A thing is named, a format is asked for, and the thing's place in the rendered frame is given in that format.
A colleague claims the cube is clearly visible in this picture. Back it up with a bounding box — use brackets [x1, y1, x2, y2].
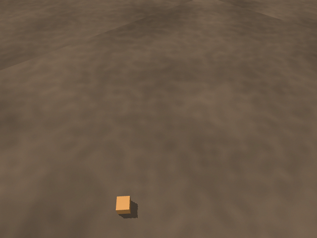
[116, 196, 131, 214]

